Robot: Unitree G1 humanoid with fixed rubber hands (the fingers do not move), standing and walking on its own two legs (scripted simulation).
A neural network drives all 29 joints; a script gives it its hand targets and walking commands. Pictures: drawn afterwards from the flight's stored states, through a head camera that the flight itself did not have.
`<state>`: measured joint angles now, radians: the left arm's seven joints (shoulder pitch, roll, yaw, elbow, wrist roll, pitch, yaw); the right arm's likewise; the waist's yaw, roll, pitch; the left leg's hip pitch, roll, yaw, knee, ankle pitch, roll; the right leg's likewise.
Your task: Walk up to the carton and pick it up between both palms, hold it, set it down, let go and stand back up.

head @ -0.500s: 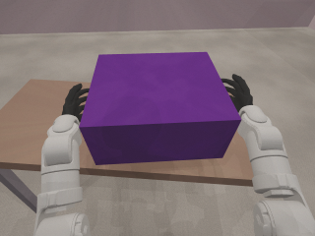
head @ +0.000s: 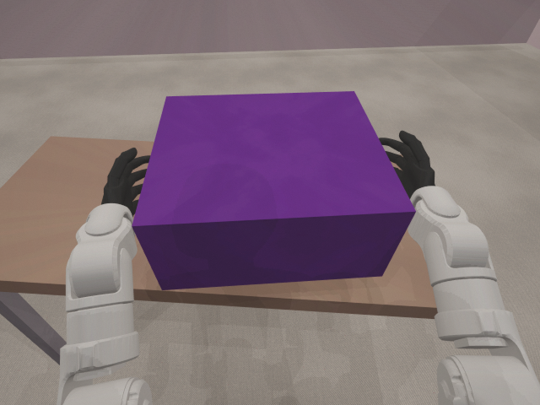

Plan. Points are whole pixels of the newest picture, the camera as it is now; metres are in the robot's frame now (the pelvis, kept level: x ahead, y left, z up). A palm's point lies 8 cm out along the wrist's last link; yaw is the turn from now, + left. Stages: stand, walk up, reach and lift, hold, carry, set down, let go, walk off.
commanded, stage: hold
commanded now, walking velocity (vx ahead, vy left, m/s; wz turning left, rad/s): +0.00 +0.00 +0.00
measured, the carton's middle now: (267, 180) +0.41 +0.01 +0.14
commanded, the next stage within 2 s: none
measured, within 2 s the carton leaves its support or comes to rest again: neither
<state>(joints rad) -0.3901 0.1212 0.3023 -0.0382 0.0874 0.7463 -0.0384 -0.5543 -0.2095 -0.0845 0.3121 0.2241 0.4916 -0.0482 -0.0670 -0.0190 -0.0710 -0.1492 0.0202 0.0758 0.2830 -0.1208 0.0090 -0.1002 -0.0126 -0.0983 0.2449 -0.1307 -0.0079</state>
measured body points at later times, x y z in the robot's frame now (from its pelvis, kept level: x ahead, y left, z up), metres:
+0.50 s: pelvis +0.00 +0.00 +0.00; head -0.04 +0.01 +0.45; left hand +0.36 +0.21 +0.16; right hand +0.38 -0.20 +0.18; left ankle +0.02 +0.11 -0.75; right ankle +0.00 -0.11 -0.75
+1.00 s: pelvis -0.01 +0.00 +0.00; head -0.04 +0.02 +0.45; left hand +0.35 +0.21 +0.16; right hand +0.37 -0.20 +0.18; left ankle +0.02 +0.11 -0.75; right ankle +0.00 -0.11 -0.75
